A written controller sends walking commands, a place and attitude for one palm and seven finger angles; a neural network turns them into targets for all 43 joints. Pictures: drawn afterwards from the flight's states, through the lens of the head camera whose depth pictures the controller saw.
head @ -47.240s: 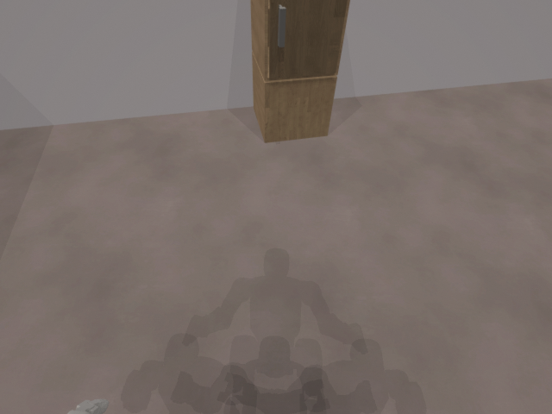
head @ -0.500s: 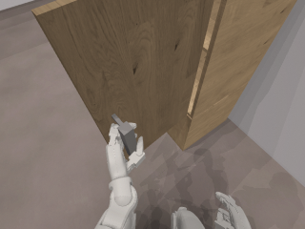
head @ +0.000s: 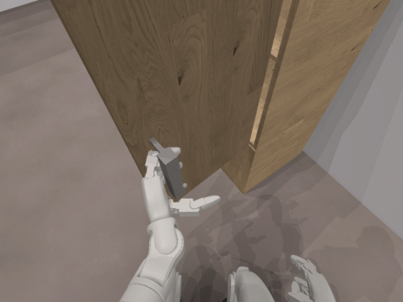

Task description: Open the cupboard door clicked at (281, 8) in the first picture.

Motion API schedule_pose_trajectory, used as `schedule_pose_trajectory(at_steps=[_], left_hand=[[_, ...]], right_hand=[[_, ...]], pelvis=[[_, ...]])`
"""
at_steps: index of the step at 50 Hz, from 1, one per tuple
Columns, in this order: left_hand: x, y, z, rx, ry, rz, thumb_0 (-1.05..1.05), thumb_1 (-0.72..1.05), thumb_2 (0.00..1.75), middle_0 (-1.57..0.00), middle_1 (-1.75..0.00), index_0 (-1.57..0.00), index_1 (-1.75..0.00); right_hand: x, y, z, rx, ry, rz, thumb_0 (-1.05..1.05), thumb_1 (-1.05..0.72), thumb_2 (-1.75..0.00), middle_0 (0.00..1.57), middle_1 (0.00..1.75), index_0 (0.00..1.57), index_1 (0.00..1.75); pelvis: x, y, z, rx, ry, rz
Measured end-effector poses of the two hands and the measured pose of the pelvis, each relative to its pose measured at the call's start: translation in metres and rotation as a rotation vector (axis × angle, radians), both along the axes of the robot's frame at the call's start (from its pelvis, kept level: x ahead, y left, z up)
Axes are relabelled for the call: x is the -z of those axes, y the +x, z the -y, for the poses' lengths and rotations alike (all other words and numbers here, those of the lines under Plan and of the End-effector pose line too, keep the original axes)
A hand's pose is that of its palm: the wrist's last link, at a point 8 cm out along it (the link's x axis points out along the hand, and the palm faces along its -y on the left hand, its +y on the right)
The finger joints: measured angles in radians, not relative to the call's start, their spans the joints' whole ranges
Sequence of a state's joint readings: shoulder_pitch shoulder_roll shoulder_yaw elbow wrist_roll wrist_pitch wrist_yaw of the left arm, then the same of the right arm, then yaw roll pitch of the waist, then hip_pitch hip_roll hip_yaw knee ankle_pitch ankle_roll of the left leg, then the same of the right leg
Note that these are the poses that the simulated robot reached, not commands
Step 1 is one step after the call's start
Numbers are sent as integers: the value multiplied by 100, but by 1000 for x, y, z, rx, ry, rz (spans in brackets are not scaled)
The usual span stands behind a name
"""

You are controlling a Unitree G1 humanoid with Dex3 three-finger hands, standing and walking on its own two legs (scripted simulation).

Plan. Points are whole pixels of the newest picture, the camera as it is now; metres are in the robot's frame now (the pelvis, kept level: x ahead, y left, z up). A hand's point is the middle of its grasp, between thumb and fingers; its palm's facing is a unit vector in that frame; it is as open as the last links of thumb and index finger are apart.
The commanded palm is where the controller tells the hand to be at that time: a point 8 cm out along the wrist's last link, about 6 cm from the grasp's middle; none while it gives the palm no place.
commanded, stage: open thumb and fingers to let go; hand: left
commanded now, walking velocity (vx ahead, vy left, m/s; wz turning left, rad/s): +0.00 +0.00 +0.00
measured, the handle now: (166, 169) +0.38 +0.08 +0.02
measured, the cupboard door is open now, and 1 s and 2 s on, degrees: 95 98 98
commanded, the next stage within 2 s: slide the hand sideways off the handle in 0.30 s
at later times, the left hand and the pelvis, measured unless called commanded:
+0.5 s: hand (182, 194) +0.32 +0.05 +0.02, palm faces +0.03 -1.00 -0.08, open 15.2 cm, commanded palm +0.29 +0.09 +0.02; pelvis -0.01 +0.02 +0.00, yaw +0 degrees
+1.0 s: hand (169, 220) +0.27 +0.07 +0.02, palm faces -0.15 -0.99 -0.03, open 16.3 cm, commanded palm +0.26 +0.13 +0.02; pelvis +0.00 +0.03 -0.01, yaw -1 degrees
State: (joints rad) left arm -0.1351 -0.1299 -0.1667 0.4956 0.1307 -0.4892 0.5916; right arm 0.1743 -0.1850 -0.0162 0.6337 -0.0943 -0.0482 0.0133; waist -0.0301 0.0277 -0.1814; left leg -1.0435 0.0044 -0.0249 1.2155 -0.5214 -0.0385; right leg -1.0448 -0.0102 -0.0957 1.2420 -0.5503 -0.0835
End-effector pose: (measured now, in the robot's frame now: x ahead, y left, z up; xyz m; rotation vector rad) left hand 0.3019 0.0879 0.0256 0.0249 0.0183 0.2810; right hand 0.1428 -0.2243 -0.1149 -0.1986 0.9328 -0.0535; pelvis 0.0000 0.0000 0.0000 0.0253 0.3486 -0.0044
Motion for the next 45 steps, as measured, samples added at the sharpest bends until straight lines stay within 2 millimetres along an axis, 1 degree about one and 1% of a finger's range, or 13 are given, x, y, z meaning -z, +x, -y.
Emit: schedule_pose_trajectory(at_steps=[5, 11, 17, 21, 23, 27, 29, 31, 33, 36, 39, 45], left_hand=[[0, 1, -1, 14, -5, -1, 0, -41, 34, -31, -109, -32, -108], [0, 2, -2, 31, -3, -3, -1, -47, 31, -28, -85, -29, -85], [-1, 1, -4, 45, -1, -5, -1, -49, 30, -37, -69, -36, -72], [-1, 1, -5, 49, 2, -6, -1, -49, 30, -41, -61, -39, -67], [0, -2, -8, 112, 23, 5, -1, -49, 30, -41, -57, -36, -63], [1, -7, -15, 396, 79, 38, -1, -49, 30, -33, -47, -25, -51], [1, -9, -16, 486, 60, 33, -1, -49, 30, -29, -42, -21, -46], [1, -9, -16, 506, 13, 15, -1, -50, 30, -25, -39, -18, -41], [2, -10, -15, 488, -31, -1, -1, -50, 30, -22, -36, -17, -38], [1, -12, -13, 463, -42, -6, -1, -50, 30, -17, -33, -19, -36], [1, -15, -11, 463, -36, 2, -1, -50, 30, -16, -33, -19, -34], [0, -33, -23, 440, -20, 22, -1, -49, 30, -16, -32, -17, -31]], right_hand=[[-1, -5, -6, 6, -2, -7, 1, -91, -90, 20, 30, 20, 30], [-3, -5, -14, 3, 0, -1, 1, -91, -90, 20, 30, 20, 30], [-4, -1, -22, -16, 8, 10, 1, -91, -90, 20, 30, 20, 30], [-4, 2, -27, -29, 13, 22, 1, -91, -90, 20, 30, 20, 30], [-4, 3, -28, -34, 19, 24, 1, -91, -90, 20, 30, 20, 30], [-3, 1, -25, -17, 20, 30, 1, -91, -90, 20, 30, 20, 30], [-3, -1, -23, 1, 18, 32, 1, -91, -90, 20, 30, 20, 30], [-3, -3, -22, 15, 16, 33, 1, -91, -90, 20, 30, 20, 30], [-5, -4, -21, 24, 14, 32, 1, -91, -90, 20, 30, 20, 30], [-8, -5, -20, 29, 13, 37, 1, -91, -90, 20, 30, 20, 30], [-10, -5, -21, 32, 14, 42, 1, -91, -90, 20, 30, 20, 30], [-11, 4, -24, 22, 23, 49, 1, -91, -90, 20, 30, 20, 30]], pelvis=[[-1, -1, -6, 5, -7, 3], [-1, -1, -12, 9, -14, 2], [0, -3, -18, 8, -21, 4], [1, -4, -20, 7, -24, 3], [2, -5, -20, 3, -22, 4], [7, -7, -23, -6, -25, 9], [8, -8, -25, -6, -29, 18], [7, -9, -28, -3, -31, 23], [7, -9, -30, 2, -28, 22], [6, -7, -32, 10, -24, 15], [7, -5, -32, 18, -20, 11], [9, -1, -31, 21, -19, 15]])
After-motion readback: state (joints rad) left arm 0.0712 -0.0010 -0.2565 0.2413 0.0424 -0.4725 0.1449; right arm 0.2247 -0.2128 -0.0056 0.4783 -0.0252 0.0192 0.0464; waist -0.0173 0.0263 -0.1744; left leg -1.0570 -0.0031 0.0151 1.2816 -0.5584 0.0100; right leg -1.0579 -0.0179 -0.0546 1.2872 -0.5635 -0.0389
